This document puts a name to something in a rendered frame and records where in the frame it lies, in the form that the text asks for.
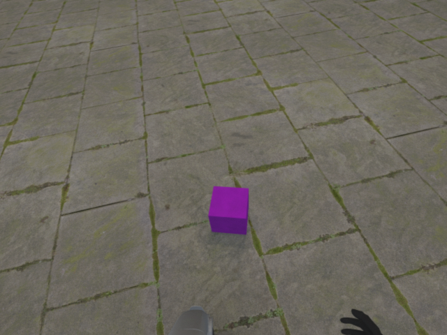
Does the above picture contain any robot left thigh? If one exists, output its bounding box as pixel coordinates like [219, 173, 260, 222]
[169, 310, 213, 335]

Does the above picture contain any robot right hand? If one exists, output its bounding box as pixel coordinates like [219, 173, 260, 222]
[340, 309, 383, 335]

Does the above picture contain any carton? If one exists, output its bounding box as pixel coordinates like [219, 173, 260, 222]
[208, 186, 249, 235]

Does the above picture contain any robot left shin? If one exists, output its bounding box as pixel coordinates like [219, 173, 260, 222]
[189, 306, 205, 312]

